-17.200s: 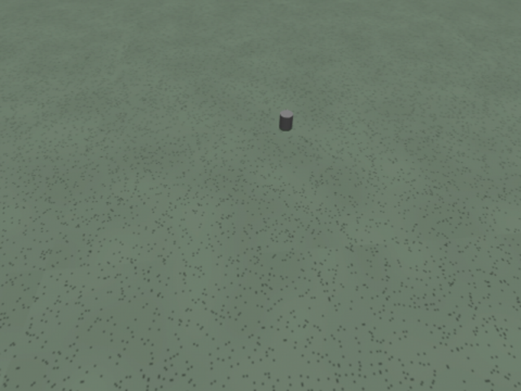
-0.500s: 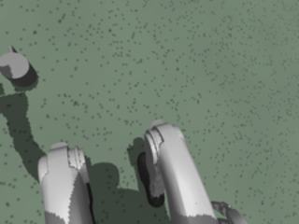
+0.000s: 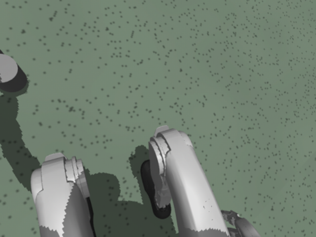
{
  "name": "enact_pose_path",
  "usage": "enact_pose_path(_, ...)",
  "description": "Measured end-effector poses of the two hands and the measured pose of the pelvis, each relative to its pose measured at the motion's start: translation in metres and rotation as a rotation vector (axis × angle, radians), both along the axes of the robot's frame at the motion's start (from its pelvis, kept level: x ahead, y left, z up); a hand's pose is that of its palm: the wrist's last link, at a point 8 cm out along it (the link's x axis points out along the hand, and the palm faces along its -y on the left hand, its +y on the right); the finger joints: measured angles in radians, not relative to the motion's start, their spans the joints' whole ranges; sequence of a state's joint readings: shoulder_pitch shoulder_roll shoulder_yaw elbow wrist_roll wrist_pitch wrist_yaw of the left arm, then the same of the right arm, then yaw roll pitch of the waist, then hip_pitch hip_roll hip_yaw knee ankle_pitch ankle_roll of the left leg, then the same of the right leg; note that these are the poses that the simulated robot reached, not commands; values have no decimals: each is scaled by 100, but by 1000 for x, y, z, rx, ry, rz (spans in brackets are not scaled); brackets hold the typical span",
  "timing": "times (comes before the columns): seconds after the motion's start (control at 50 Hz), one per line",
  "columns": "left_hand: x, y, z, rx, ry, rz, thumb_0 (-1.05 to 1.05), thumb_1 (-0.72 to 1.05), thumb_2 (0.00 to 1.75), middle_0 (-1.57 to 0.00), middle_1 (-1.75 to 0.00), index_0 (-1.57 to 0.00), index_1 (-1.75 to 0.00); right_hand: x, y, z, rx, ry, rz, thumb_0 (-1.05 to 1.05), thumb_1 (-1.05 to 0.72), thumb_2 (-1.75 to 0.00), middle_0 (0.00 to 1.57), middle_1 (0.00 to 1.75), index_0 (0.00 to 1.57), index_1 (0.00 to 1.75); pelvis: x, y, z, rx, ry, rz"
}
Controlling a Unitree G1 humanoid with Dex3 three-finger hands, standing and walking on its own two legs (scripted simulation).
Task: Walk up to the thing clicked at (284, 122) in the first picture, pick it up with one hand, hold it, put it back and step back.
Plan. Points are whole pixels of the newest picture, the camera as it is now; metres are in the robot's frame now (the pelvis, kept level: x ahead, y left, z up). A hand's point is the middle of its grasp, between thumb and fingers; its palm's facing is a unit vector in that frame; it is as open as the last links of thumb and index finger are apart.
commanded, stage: rise first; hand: left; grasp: from above
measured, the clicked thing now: (4, 68) +0.58 +0.29 -0.30
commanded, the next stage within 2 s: approach in 1.20 s
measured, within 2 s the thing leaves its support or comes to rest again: neither
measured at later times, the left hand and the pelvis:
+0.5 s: hand out of the picture +0.51 +0.32 -0.17, palm faces -0.45 -0.07 -0.89, open 13.9 cm; pelvis +0.00 +0.00 -0.01, yaw -1 degrees
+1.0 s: hand out of the picture +0.50 +0.32 -0.17, palm faces -0.45 -0.06 -0.89, open 13.5 cm; pelvis +0.00 +0.00 -0.01, yaw -1 degrees
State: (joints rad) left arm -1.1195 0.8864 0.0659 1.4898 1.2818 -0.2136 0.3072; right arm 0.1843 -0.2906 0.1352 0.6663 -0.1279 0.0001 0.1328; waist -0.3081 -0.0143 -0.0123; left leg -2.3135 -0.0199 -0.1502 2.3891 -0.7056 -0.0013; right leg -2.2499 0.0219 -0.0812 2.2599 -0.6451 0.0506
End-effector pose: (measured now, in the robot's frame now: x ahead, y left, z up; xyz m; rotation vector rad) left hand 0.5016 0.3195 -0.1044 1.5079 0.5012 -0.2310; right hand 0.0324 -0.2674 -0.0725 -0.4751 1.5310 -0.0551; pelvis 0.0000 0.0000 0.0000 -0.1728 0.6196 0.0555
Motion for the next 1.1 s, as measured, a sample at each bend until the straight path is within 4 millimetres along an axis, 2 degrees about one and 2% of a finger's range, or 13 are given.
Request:
enact_pose_path(0.62,13,-3,-10,1,-5,-4,0,-52,101,-13,-103,-12,-104,-18,8,1,-8,27,-13,0,-91,-90,20,30,20,30,-3,2,-9,-13,-14,-6)
enact_pose_path(1.1,11,-2,-8,0,3,-8,0,-45,95,-19,-97,-18,-97,-9,6,-1,-5,10,7,0,-91,-90,20,30,20,30,-2,1,-8,-13,-14,-5)
